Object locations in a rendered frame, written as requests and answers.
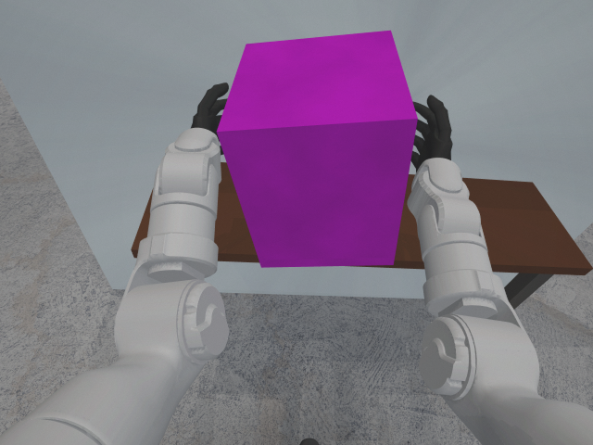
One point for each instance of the left robot hand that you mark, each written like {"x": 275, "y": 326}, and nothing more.
{"x": 209, "y": 107}

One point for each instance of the right robot upper arm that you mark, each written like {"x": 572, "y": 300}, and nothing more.
{"x": 487, "y": 372}

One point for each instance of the right robot hand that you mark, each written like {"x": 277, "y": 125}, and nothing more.
{"x": 436, "y": 134}

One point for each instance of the left robot forearm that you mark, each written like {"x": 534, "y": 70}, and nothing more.
{"x": 180, "y": 239}

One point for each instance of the table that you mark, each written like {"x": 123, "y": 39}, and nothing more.
{"x": 522, "y": 233}

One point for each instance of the right robot forearm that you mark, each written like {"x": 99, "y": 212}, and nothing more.
{"x": 459, "y": 277}

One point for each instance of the left robot upper arm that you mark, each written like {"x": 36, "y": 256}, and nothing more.
{"x": 165, "y": 334}

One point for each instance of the carton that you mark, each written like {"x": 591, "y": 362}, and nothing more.
{"x": 318, "y": 135}

